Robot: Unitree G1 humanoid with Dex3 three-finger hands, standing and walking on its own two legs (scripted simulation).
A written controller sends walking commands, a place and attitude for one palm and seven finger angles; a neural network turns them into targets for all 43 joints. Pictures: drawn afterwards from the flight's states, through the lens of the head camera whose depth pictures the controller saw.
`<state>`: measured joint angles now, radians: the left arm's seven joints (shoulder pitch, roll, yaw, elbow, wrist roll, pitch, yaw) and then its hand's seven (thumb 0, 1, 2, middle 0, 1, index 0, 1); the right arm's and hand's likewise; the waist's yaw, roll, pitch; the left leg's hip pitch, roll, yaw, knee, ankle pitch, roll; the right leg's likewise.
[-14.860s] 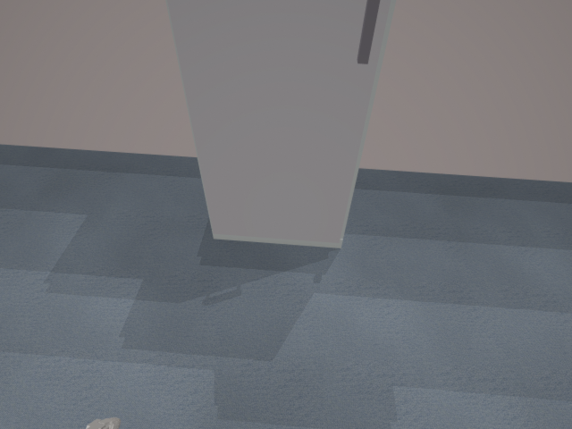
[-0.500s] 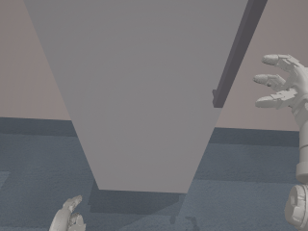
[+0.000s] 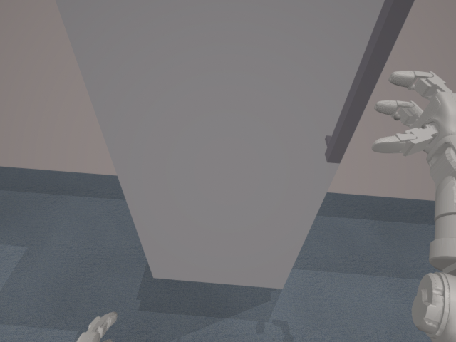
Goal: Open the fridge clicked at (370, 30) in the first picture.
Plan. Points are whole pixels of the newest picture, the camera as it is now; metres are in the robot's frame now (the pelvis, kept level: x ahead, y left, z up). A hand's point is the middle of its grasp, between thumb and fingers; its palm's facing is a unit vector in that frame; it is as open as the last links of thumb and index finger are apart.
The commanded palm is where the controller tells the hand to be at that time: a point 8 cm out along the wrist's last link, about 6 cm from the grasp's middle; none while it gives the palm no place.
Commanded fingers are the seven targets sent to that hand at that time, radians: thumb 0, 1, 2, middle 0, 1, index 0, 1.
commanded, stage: move the hooked fingers beside the handle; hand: right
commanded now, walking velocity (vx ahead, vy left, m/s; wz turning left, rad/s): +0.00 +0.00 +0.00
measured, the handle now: (357, 81) +0.47 -0.17 +0.27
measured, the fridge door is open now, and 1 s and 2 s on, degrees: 0 0 0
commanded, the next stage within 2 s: feel for the door with the fingertips in 0.10 s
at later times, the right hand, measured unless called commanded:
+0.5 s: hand (377, 115) +0.41 -0.19 +0.24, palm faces +0.03 +1.00 -0.01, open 14.0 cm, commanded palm +0.39 -0.24 +0.24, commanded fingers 0.00 0.50 -0.30 0.30 1.20 0.30 1.20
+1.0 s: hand (380, 107) +0.43 -0.20 +0.24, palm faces +0.04 +1.00 +0.00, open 14.0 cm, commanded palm +0.41 -0.25 +0.24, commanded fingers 0.00 0.50 -0.30 0.30 1.20 0.30 1.20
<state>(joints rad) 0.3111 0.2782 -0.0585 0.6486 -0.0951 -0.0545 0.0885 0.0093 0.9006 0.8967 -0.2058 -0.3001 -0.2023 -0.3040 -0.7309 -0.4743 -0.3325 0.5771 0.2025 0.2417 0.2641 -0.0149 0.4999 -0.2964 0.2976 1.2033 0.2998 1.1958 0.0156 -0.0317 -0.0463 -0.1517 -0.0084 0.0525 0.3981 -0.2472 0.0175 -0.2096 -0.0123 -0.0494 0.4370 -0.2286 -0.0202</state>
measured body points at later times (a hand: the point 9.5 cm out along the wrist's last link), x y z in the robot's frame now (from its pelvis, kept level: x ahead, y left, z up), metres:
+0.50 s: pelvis +0.00 +0.01 +0.00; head -0.02 +0.02 +0.45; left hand +0.15 +0.25 -0.10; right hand +0.40 -0.25 +0.25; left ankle -0.02 +0.11 -0.74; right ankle +0.00 -0.11 -0.74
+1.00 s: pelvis +0.00 +0.00 +0.00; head -0.01 +0.01 +0.45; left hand +0.12 +0.27 -0.10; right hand +0.42 -0.26 +0.25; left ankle -0.02 +0.11 -0.74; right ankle +0.00 -0.11 -0.74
